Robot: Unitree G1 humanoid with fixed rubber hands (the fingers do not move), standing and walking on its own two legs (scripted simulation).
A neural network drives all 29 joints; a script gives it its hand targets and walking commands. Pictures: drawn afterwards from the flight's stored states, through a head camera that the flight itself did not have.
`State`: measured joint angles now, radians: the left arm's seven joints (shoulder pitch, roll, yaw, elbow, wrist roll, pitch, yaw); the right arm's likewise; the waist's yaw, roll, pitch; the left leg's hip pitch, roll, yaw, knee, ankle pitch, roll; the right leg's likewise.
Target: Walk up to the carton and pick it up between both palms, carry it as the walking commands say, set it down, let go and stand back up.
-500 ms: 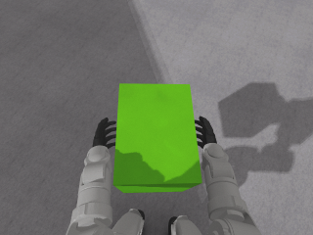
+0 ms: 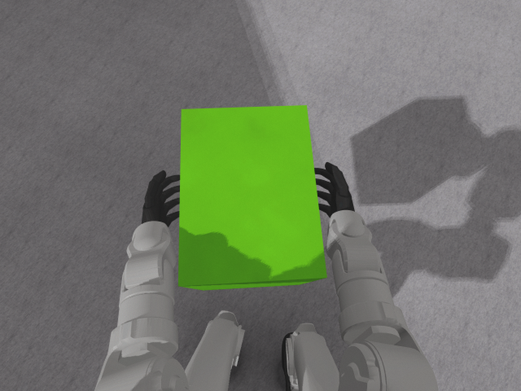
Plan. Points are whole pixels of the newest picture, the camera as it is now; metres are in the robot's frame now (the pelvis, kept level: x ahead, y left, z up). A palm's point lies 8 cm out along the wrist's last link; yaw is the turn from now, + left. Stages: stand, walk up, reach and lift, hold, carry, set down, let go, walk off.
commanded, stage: set down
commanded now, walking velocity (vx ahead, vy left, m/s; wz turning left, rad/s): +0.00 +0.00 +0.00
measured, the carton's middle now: (248, 209) +0.41 +0.07 -0.14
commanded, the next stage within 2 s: none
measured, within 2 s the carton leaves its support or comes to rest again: neither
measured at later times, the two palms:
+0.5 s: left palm (171, 224) +0.37 +0.21 -0.15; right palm (326, 213) +0.43 -0.08 -0.16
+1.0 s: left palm (181, 225) +0.39 +0.21 -0.24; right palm (315, 212) +0.45 -0.07 -0.24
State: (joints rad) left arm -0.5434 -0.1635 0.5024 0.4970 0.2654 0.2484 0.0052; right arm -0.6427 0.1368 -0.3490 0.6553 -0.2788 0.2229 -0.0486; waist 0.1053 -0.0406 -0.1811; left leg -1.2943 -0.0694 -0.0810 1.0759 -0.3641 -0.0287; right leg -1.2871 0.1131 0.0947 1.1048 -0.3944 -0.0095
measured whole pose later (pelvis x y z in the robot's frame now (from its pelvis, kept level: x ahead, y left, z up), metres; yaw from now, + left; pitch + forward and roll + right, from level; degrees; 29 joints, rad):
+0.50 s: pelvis -0.02 +0.00 -0.08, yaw +0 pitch +38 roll +0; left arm -0.72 -0.10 0.51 0.59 0.21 0.25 0.05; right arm -0.85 0.06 -0.35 0.79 -0.20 0.20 -0.09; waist 0.10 -0.05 -0.18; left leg -1.64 -0.09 -0.08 1.43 -0.46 -0.04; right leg -1.62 0.14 0.08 1.45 -0.49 0.00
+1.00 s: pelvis -0.05 +0.00 -0.15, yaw -1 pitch +43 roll +0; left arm -0.91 -0.05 0.55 0.62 0.22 0.28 0.06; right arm -1.07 0.00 -0.37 0.87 -0.21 0.23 -0.09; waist 0.11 -0.07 -0.12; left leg -1.92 -0.11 -0.09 1.66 -0.49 -0.06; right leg -1.92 0.17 0.06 1.68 -0.51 0.02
